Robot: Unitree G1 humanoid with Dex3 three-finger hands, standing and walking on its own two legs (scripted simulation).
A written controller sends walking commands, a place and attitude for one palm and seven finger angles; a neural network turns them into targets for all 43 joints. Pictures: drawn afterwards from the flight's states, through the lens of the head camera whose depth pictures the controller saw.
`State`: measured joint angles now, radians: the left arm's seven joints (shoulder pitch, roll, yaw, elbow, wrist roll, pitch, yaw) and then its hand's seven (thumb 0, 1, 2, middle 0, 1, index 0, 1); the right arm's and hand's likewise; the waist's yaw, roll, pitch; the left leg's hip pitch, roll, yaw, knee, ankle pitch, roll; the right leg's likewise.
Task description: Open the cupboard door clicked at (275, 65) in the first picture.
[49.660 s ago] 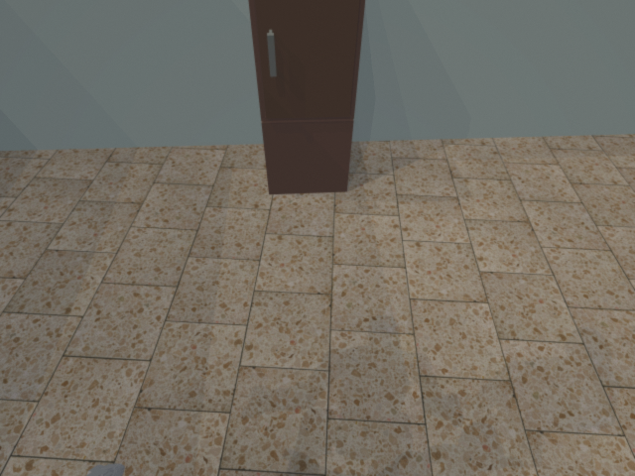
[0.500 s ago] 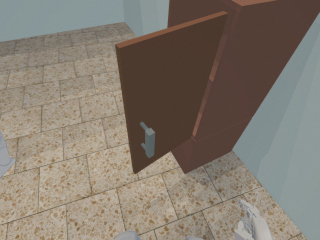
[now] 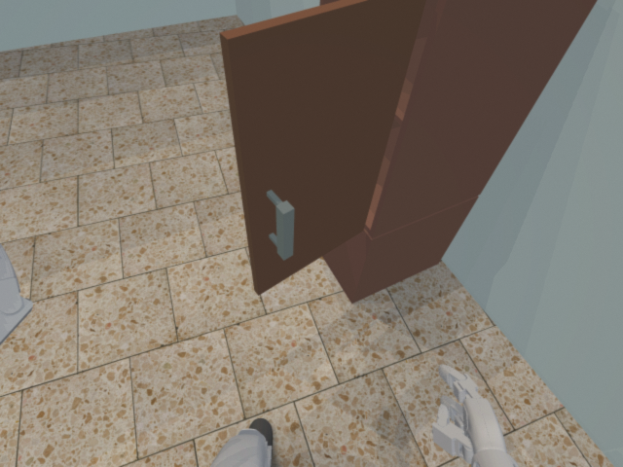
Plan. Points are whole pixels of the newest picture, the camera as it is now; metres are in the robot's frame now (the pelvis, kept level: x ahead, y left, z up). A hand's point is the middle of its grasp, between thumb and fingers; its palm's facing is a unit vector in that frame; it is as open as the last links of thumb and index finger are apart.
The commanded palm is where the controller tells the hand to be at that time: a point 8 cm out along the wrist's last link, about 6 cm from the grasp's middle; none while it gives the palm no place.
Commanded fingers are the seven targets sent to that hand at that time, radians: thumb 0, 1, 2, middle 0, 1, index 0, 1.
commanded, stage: step back with the hand held close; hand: left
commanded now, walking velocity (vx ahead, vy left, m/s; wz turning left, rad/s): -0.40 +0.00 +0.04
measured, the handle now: (278, 225) +0.50 +0.12 -0.06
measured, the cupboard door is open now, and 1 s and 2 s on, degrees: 100 100 100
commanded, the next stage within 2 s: stop stepping back and stand still in 0.08 s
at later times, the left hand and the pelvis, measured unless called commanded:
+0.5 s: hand out of the picture +0.10 +0.25 +0.19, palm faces +0.48 -0.76 -0.44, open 7.4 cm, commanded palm +0.05 +0.28 +0.20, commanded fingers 0.00 0.90 0.90 -0.20 -0.30 -0.20 -0.30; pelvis -0.09 -0.03 +0.02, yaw +0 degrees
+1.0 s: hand out of the picture +0.06 +0.26 +0.17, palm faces +0.45 -0.78 -0.44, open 7.4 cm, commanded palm +0.01 +0.29 +0.20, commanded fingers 0.00 0.90 0.90 -0.20 -0.30 -0.20 -0.30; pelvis -0.13 -0.01 +0.02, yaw +0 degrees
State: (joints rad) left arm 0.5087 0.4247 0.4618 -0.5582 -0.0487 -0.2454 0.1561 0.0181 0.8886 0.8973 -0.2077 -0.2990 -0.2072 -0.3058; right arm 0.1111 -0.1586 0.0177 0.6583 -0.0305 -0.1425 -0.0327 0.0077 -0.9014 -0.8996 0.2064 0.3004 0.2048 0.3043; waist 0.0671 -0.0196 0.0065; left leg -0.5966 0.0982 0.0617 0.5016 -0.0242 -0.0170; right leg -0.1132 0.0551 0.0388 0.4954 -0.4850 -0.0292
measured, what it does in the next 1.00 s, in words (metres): walks backwards: left foot, then left foot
